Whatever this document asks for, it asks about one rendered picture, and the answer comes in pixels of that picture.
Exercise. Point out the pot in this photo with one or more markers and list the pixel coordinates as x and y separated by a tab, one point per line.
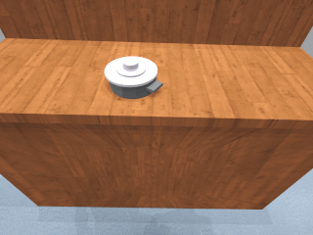
136	92

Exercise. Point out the lid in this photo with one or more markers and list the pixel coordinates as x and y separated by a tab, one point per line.
118	75

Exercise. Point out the knob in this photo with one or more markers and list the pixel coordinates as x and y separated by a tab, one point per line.
131	63

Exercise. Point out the table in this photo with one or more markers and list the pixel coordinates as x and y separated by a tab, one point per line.
231	128

